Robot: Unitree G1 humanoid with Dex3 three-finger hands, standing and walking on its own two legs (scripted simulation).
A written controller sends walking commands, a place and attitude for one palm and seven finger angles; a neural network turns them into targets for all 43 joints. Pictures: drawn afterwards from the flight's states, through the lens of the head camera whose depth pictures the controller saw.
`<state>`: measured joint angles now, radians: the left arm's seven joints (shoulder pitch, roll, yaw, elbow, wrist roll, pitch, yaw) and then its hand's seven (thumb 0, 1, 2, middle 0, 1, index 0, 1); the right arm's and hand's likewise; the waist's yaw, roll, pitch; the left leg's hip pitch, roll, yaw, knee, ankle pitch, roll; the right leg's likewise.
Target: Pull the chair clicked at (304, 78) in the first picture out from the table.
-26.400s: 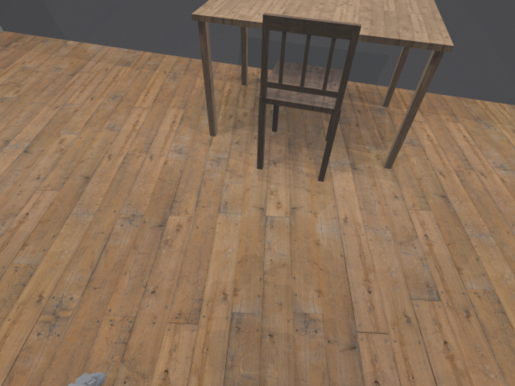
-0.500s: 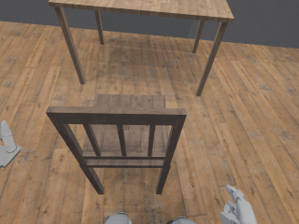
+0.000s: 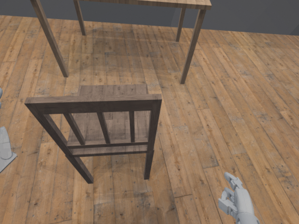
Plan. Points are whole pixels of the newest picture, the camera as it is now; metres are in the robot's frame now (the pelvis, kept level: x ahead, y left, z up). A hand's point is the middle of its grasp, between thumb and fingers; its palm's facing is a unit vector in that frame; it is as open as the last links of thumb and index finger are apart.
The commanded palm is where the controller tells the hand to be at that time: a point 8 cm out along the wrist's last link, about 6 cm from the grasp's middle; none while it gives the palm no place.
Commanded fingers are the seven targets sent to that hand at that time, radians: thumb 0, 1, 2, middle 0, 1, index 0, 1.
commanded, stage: stop stepping back and stand still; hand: left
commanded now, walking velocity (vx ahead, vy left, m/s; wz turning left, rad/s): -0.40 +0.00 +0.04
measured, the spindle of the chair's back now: (104, 127) +0.43 +0.18 -0.11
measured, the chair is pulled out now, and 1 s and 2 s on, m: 0.71 0.71 0.71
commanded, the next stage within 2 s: let the arm hang, fingers relaxed in 0.82 s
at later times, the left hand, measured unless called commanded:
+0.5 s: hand out of the picture +0.09 +0.21 +0.15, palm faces +0.48 -0.79 -0.38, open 7.4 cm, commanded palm +0.02 +0.25 +0.18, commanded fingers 0.00 0.90 0.90 -0.20 -0.30 -0.20 -0.30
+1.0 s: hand out of the picture +0.07 +0.22 +0.04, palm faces +0.35 -0.84 -0.42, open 7.4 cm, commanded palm none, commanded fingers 0.00 0.90 0.90 -0.20 -0.30 -0.20 -0.30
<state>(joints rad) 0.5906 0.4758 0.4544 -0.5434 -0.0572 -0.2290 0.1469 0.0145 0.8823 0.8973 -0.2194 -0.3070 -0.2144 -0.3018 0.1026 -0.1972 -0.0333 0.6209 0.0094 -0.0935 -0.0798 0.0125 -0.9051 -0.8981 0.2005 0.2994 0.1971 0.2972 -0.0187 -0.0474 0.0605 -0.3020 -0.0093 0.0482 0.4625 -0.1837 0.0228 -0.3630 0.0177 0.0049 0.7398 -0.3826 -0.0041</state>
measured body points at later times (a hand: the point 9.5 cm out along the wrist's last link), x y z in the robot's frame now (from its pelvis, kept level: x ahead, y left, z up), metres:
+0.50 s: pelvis -0.11 -0.05 -0.01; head -0.14 -0.04 +0.44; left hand +0.06 +0.25 +0.17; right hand +0.01 -0.32 -0.10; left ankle -0.16 +0.06 -0.74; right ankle -0.04 -0.18 -0.74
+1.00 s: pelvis -0.13 -0.05 -0.02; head -0.13 -0.05 +0.43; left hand +0.04 +0.26 +0.07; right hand +0.02 -0.29 -0.12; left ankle -0.11 +0.08 -0.74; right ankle -0.12 -0.15 -0.73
